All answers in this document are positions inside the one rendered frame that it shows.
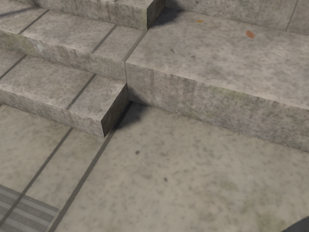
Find stairs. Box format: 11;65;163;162
0;0;165;138

